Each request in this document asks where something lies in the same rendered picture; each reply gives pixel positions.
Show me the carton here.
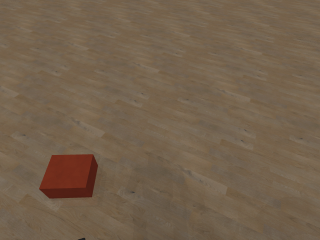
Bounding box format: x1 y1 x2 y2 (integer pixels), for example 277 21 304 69
39 154 98 199

